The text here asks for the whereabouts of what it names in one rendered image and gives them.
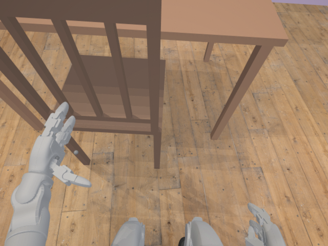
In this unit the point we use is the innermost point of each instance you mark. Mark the left robot hand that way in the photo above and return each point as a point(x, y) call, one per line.
point(50, 144)

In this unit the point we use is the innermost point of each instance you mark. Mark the table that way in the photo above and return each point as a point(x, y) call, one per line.
point(246, 22)

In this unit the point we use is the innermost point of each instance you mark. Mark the robot thigh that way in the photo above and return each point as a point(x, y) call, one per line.
point(131, 233)
point(200, 233)

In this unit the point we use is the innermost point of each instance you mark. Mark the left robot forearm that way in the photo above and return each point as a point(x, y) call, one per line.
point(30, 221)

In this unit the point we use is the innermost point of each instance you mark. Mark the right robot hand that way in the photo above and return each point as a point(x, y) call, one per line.
point(268, 233)

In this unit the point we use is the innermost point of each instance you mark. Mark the right robot thigh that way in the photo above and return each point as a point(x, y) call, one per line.
point(200, 233)

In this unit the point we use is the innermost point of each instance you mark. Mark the left robot thigh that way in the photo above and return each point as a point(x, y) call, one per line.
point(131, 233)

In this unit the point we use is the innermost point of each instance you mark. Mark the chair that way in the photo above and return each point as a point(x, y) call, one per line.
point(111, 94)

